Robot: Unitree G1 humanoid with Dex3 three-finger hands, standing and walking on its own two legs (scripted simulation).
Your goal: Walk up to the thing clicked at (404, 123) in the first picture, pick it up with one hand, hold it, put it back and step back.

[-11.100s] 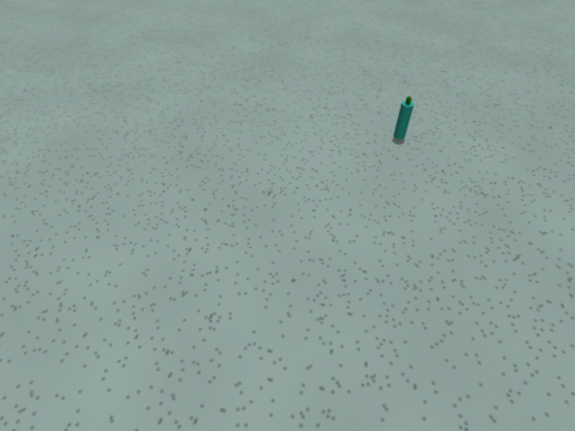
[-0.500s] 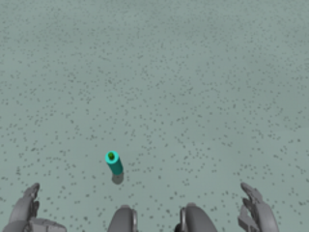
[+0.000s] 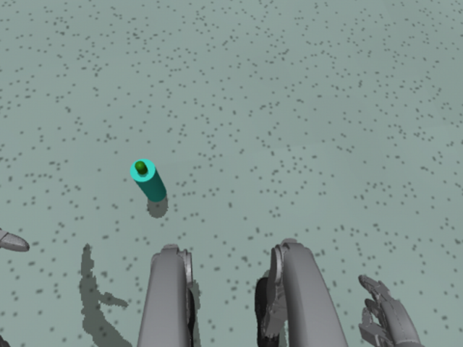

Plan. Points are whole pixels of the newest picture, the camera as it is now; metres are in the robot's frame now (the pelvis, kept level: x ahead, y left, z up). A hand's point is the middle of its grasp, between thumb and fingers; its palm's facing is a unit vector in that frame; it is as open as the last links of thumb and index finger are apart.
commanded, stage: go down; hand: left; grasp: from the side
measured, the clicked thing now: (149, 180) +0.51 +0.23 -0.39
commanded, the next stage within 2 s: approach in 1.30 s
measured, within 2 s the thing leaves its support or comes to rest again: neither
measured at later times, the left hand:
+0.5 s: hand (9, 185) +0.39 +0.40 -0.08, palm faces +0.18 -0.98 -0.11, open 17.3 cm
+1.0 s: hand (13, 177) +0.41 +0.41 -0.10, palm faces +0.18 -0.98 -0.08, open 17.3 cm
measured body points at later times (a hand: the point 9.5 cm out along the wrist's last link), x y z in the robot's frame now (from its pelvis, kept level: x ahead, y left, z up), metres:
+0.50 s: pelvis -0.02 +0.00 -0.08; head +0.19 +0.05 +0.31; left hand +0.38 +0.45 -0.07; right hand +0.11 -0.29 -0.18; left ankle +0.06 +0.12 -0.49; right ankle +0.09 -0.13 -0.49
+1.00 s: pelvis -0.02 +0.00 -0.12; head +0.20 +0.06 +0.27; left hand +0.40 +0.46 -0.09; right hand +0.09 -0.29 -0.22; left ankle +0.06 +0.12 -0.49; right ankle +0.09 -0.13 -0.49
